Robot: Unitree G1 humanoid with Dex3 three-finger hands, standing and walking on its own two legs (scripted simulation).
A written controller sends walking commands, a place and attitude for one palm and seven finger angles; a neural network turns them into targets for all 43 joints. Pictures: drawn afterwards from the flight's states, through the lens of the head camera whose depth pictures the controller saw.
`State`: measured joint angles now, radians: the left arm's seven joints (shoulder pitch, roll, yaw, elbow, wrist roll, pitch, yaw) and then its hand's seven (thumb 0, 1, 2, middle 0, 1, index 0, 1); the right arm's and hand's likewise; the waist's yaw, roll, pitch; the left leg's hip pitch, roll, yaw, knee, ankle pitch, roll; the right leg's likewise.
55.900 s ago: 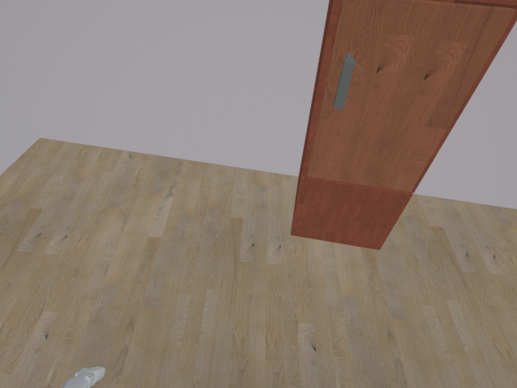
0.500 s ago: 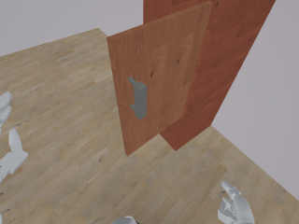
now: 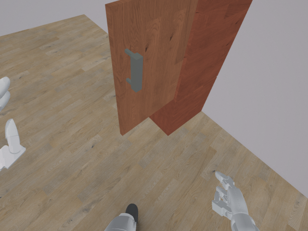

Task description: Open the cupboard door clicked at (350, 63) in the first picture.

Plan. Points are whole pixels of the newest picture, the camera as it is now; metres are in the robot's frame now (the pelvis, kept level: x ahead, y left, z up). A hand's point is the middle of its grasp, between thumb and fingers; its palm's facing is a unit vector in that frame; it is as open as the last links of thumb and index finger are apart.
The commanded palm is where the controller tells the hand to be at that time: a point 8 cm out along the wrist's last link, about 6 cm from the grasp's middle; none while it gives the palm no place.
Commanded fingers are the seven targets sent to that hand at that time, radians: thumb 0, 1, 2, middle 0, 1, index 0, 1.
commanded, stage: stop stepping back and stand still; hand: left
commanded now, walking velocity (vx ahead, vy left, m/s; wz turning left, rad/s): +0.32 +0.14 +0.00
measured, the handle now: (132, 70) +0.56 +0.14 +0.07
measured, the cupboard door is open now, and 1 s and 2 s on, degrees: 93 93 93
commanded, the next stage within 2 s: let the arm hang, fingers relaxed in 1.14 s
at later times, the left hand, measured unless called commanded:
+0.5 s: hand out of the picture +0.12 +0.25 +0.18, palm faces +0.42 -0.77 -0.48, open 7.4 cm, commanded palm +0.07 +0.29 +0.19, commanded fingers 0.00 0.90 0.90 -0.20 -0.30 -0.20 -0.30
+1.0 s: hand out of the picture +0.08 +0.31 +0.18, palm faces +0.49 -0.74 -0.45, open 7.4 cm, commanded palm +0.02 +0.34 +0.19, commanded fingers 0.00 0.90 0.90 -0.20 -0.30 -0.20 -0.30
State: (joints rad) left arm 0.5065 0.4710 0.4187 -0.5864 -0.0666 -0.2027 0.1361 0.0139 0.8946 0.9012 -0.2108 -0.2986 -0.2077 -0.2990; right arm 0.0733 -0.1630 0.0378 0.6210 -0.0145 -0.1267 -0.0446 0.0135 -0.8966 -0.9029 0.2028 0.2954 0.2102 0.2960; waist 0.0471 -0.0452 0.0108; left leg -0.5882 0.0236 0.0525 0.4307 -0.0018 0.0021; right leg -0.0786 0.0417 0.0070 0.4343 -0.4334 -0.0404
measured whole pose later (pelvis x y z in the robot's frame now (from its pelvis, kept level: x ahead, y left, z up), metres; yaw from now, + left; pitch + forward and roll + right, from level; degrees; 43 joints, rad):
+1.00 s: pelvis -0.11 +0.03 +0.02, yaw +2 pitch -2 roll +1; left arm 0.50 0.38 0.41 -0.42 -0.01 -0.20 0.14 0.01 0.89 0.90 -0.21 -0.30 -0.21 -0.30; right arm 0.23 -0.17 0.04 0.62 0.00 -0.14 -0.06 0.01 -0.90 -0.90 0.20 0.30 0.21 0.30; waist 0.03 -0.01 0.03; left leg -0.19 0.02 0.06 0.49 -0.26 0.00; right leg -0.29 -0.05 -0.08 0.49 -0.17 0.00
